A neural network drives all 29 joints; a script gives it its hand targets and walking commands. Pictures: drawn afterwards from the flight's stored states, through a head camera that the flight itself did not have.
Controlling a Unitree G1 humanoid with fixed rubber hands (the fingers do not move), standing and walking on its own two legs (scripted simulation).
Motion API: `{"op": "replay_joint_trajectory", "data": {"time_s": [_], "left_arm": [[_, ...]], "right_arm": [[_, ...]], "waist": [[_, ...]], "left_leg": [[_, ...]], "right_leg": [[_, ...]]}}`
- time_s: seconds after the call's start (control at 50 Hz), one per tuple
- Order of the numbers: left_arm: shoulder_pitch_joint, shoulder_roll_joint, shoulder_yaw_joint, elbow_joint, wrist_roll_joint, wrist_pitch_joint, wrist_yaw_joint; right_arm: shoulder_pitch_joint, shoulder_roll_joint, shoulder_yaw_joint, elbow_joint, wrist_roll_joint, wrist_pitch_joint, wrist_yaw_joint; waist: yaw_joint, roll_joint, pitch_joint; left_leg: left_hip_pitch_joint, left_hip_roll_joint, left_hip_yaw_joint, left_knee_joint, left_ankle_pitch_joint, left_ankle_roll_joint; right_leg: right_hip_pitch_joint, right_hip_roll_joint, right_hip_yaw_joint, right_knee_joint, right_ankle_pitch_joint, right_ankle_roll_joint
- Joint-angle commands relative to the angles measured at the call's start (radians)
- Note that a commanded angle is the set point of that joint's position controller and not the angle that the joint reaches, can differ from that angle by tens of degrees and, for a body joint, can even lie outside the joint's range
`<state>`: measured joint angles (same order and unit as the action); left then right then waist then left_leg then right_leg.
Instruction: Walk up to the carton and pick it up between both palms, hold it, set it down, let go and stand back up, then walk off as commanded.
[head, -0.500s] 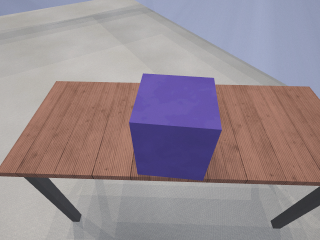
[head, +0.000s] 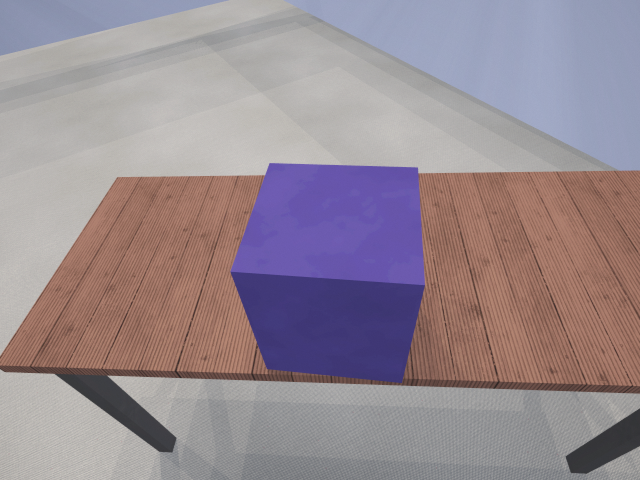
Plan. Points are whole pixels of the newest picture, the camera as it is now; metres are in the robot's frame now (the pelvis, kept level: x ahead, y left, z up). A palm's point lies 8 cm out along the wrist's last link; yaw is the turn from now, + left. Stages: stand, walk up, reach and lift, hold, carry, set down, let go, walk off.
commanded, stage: walk up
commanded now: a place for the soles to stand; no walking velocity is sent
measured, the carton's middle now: (337, 275) +0.41 -0.02 +0.01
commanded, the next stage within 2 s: reach and lift in 1.44 s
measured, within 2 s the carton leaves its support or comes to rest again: neither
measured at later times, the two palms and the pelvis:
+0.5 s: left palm out of the picture +0.07 +0.36 -0.09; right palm out of the picture +0.04 -0.27 -0.10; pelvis -0.01 +0.05 +0.00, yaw +0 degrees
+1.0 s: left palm out of the picture +0.08 +0.36 -0.10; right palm out of the picture +0.08 -0.26 -0.10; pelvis +0.00 +0.05 +0.00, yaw +0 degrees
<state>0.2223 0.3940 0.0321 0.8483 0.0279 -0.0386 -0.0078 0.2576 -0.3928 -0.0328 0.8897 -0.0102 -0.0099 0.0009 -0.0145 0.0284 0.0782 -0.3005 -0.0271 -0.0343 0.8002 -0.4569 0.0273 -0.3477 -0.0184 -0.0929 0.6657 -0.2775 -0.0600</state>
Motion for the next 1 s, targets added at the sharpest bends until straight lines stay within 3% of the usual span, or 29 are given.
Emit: {"op": "replay_joint_trajectory", "data": {"time_s": [0.0, 0.04, 0.06, 0.08, 0.1, 0.14, 0.16, 0.22, 0.24, 0.26, 0.28, 0.3, 0.32, 0.34, 0.36, 0.38, 0.42, 0.44, 0.48, 0.5, 0.52, 0.56, 0.58, 0.64, 0.72, 0.8, 0.88, 0.9, 0.98], "left_arm": [[-0.047, 0.234, 0.066, -0.033, 0.006, -0.039, 0.015], [-0.026, 0.227, 0.076, -0.028, -0.003, -0.047, 0.016], [-0.017, 0.228, 0.081, -0.018, -0.005, -0.048, 0.016], [0.028, 0.246, 0.083, -0.023, -0.007, -0.044, 0.020], [0.043, 0.241, 0.073, -0.012, -0.008, -0.045, 0.022], [0.020, 0.237, 0.065, -0.026, -0.013, -0.039, 0.026], [0.026, 0.232, 0.069, -0.012, -0.016, -0.038, 0.030], [-0.018, 0.224, 0.066, -0.036, -0.018, -0.035, 0.025], [-0.009, 0.256, 0.074, -0.022, -0.016, -0.024, 0.022], [-0.054, 0.258, 0.066, -0.036, -0.020, -0.022, 0.020], [-0.101, 0.252, 0.067, -0.045, -0.028, -0.007, 0.016], [-0.102, 0.202, 0.055, -0.052, -0.029, -0.006, 0.019], [-0.097, 0.188, 0.055, -0.042, -0.031, -0.003, 0.014], [-0.077, 0.162, 0.042, -0.038, -0.039, 0.005, 0.012], [-0.041, 0.176, 0.052, -0.015, -0.040, 0.004, 0.011], [-0.005, 0.195, 0.058, -0.005, -0.031, 0.015, 0.008], [0.004, 0.175, 0.061, -0.001, -0.024, 0.007, 0.002], [-0.038, 0.171, 0.055, 0.004, -0.028, 0.005, -0.001], [-0.037, 0.179, 0.054, 0.006, -0.021, -0.002, 0.007], [-0.050, 0.179, 0.051, -0.005, -0.024, -0.008, 0.010], [-0.048, 0.194, 0.058, 0.015, -0.023, -0.018, 0.013], [-0.072, 0.236, 0.067, 0.031, 0.000, -0.019, 0.013], [-0.101, 0.251, 0.063, 0.008, -0.003, -0.019, 0.014], [-0.085, 0.195, 0.044, 0.021, -0.016, -0.026, 0.007], [-0.091, 0.210, 0.042, 0.021, -0.014, -0.023, 0.015], [-0.072, 0.196, 0.032, 0.027, -0.028, -0.023, 0.018], [-0.093, 0.202, 0.035, 0.020, -0.027, -0.022, 0.019], [-0.096, 0.208, 0.031, 0.022, -0.023, -0.021, 0.020], [-0.103, 0.206, 0.030, 0.016, -0.028, -0.011, 0.015]], "right_arm": [[0.010, -0.189, -0.050, -0.015, 0.005, 0.005, 0.005], [-0.001, -0.179, -0.044, -0.014, -0.007, 0.012, 0.012], [0.031, -0.197, -0.054, 0.001, -0.006, 0.016, 0.012], [-0.025, -0.209, -0.052, -0.025, -0.003, 0.009, 0.007], [-0.021, -0.198, -0.050, -0.005, -0.005, 0.013, 0.001], [-0.004, -0.159, -0.046, 0.005, -0.017, 0.014, 0.000], [-0.007, -0.181, -0.050, 0.007, -0.013, 0.018, -0.003], [0.001, -0.160, -0.043, 0.006, -0.008, 0.003, -0.009], [-0.008, -0.174, -0.048, 0.018, -0.009, 0.004, -0.010], [0.038, -0.164, -0.044, 0.026, -0.015, -0.004, -0.012], [0.066, -0.175, -0.052, 0.040, -0.019, -0.006, -0.011], [0.052, -0.193, -0.055, 0.038, -0.035, -0.012, -0.011], [0.038, -0.224, -0.062, 0.042, -0.039, -0.011, -0.007], [-0.075, -0.240, -0.059, 0.004, -0.036, -0.014, -0.007], [-0.139, -0.252, -0.060, -0.023, -0.027, -0.011, -0.005], [-0.190, -0.254, -0.061, -0.050, -0.031, -0.011, -0.002], [-0.182, -0.210, -0.046, -0.035, -0.029, -0.015, -0.001], [-0.178, -0.197, -0.040, -0.018, -0.027, -0.015, 0.003], [-0.178, -0.201, -0.043, -0.031, -0.010, -0.016, 0.002], [-0.151, -0.187, -0.035, -0.023, -0.006, -0.015, 0.002], [-0.162, -0.187, -0.033, -0.018, -0.008, -0.010, 0.008], [-0.146, -0.180, -0.039, -0.005, -0.008, 0.002, 0.014], [-0.108, -0.163, -0.031, 0.014, -0.015, 0.003, 0.016], [-0.108, -0.199, -0.047, 0.028, -0.010, -0.003, 0.019], [-0.145, -0.201, -0.035, 0.022, -0.010, -0.012, 0.015], [-0.156, -0.202, -0.032, 0.029, -0.004, -0.015, 0.008], [-0.144, -0.200, -0.037, 0.023, 0.004, -0.010, 0.005], [-0.147, -0.202, -0.037, 0.022, -0.003, -0.007, 0.006], [-0.141, -0.196, -0.033, 0.033, -0.005, -0.002, 0.009]], "waist": [[0.005, -0.148, 0.041], [0.023, -0.199, -0.013], [0.010, -0.157, -0.064], [0.045, -0.120, -0.065], [0.043, -0.116, -0.104], [0.024, -0.164, -0.096], [0.029, -0.144, -0.097], [0.009, -0.157, -0.123], [0.017, -0.184, -0.130], [-0.022, -0.168, -0.094], [-0.033, -0.146, -0.123], [-0.031, -0.031, -0.085], [-0.018, 0.056, -0.082], [0.031, 0.095, -0.033], [0.030, 0.132, -0.048], [0.044, 0.100, 0.001], [0.064, 0.065, -0.015], [0.044, 0.059, 0.035], [0.029, 0.115, -0.040], [0.038, 0.045, -0.060], [0.041, 0.076, -0.106], [0.011, -0.025, -0.020], [-0.006, -0.028, -0.031], [0.005, -0.011, -0.071], [0.013, -0.054, -0.097], [0.021, 0.026, -0.155], [0.004, -0.010, -0.156], [0.010, -0.065, -0.132], [0.000, -0.033, -0.093]], "left_leg": [[-0.146, 0.058, -0.051, 0.058, -0.015, -0.001], [-0.182, 0.066, -0.032, 0.037, 0.006, -0.008], [-0.178, 0.054, -0.029, 0.020, -0.065, -0.009], [-0.186, 0.060, -0.035, -0.013, -0.079, -0.013], [-0.175, 0.062, -0.033, -0.011, -0.065, -0.023], [-0.144, 0.076, -0.017, -0.028, -0.045, -0.019], [-0.148, 0.070, -0.025, -0.026, -0.058, -0.023], [-0.081, 0.077, 0.017, -0.086, -0.074, -0.017], [-0.031, 0.065, 0.039, -0.142, -0.060, -0.004], [0.028, 0.062, 0.064, -0.219, 0.084, -0.005], [0.107, 0.062, 0.063, -0.311, 0.121, 0.010], [0.089, 0.087, -0.016, -0.397, 0.144, 0.014], [0.079, 0.152, -0.143, -0.466, 0.106, 0.036], [-0.034, 0.252, -0.282, -0.513, 0.014, 0.074], [-0.131, 0.272, -0.317, -0.556, -0.170, 0.109], [-0.253, 0.287, -0.271, -0.555, -0.287, 0.139], [-0.251, 0.222, -0.195, -0.475, -0.214, 0.110], [-0.249, 0.187, -0.153, -0.471, -0.127, 0.090], [-0.131, 0.157, -0.117, -0.367, 0.086, 0.059], [-0.136, 0.164, -0.122, -0.381, 0.081, 0.059], [-0.087, 0.146, -0.118, -0.361, 0.055, 0.044], [-0.109, 0.115, -0.087, -0.304, -0.065, 0.038], [-0.050, 0.116, -0.082, -0.332, -0.046, 0.030], [-0.008, 0.122, -0.092, -0.354, -0.022, 0.036], [-0.046, 0.129, -0.097, -0.374, 0.081, 0.019], [0.063, 0.146, -0.084, -0.356, 0.315, 0.026], [0.030, 0.141, -0.083, -0.326, 0.299, 0.030], [0.026, 0.137, -0.068, -0.314, 0.292, 0.030], [-0.013, 0.136, -0.092, -0.377, 0.149, 0.027]], "right_leg": [[0.014, -0.255, 0.430, -0.480, -0.380, -0.076], [0.143, -0.238, 0.420, -0.462, -0.348, -0.067], [0.204, -0.258, 0.440, -0.424, -0.229, -0.069], [0.259, -0.278, 0.467, -0.413, -0.144, -0.045], [0.286, -0.258, 0.403, -0.368, 0.001, -0.063], [0.243, -0.248, 0.352, -0.351, 0.059, -0.080], [0.259, -0.262, 0.365, -0.333, 0.142, -0.060], [0.206, -0.265, 0.319, -0.271, 0.251, -0.107], [0.186, -0.262, 0.331, -0.271, 0.191, -0.093], [0.080, -0.242, 0.261, -0.241, 0.225, -0.093], [0.041, -0.229, 0.253, -0.215, 0.064, -0.059], [-0.011, -0.186, 0.214, -0.167, 0.007, -0.018], [-0.008, -0.144, 0.177, -0.121, -0.045, 0.009], [-0.006, -0.049, 0.109, -0.086, -0.125, 0.048], [0.045, -0.011, 0.102, -0.016, -0.142, 0.053], [0.120, 0.024, 0.079, 0.075, -0.161, 0.040], [0.175, -0.005, 0.098, -0.025, -0.140, 0.016], [0.131, -0.005, 0.086, -0.048, -0.068, 0.022], [0.141, -0.038, 0.093, -0.112, 0.091, 0.019], [0.162, -0.055, 0.117, -0.138, 0.090, 0.018], [0.163, -0.100, 0.168, -0.201, 0.014, 0.021], [0.060, -0.145, 0.260, -0.297, -0.195, 0.004], [0.008, -0.186, 0.284, -0.323, -0.268, -0.012], [0.021, -0.129, 0.229, -0.297, -0.219, 0.000], [0.110, -0.138, 0.192, -0.242, 0.029, 0.010], [0.135, -0.135, 0.166, -0.187, 0.234, 0.017], [0.157, -0.138, 0.154, -0.165, 0.255, 0.009], [0.130, -0.140, 0.157, -0.177, 0.226, 0.008], [0.088, -0.136, 0.175, -0.212, 0.065, 0.010]]}}
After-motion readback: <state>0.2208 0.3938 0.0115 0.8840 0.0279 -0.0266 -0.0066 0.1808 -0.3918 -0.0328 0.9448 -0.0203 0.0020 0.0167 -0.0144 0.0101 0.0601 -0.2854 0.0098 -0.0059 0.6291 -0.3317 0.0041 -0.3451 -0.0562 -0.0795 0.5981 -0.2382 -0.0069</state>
